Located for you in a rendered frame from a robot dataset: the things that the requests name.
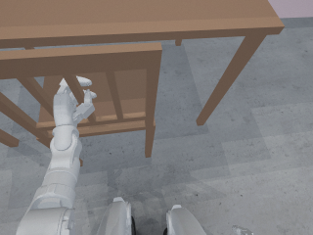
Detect table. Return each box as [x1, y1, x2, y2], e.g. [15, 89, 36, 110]
[0, 0, 285, 148]

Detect robot right hand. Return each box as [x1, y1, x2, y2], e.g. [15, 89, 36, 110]
[232, 225, 253, 235]

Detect right robot thigh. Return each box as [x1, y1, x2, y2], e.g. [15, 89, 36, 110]
[166, 208, 206, 235]

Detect robot left forearm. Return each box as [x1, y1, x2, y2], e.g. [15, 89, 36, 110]
[16, 124, 82, 235]

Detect left robot shin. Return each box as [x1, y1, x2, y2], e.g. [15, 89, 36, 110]
[113, 197, 132, 235]

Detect chair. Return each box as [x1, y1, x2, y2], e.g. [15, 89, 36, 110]
[0, 42, 162, 166]

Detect left robot upper arm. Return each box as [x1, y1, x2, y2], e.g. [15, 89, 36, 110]
[18, 207, 75, 235]

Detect robot left hand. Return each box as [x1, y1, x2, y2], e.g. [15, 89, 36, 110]
[53, 76, 97, 128]

